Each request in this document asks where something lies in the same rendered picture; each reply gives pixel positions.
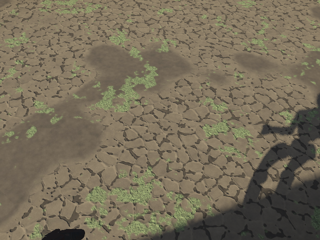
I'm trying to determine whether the robot left hand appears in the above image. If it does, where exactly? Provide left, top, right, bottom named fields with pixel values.
left=42, top=228, right=85, bottom=240

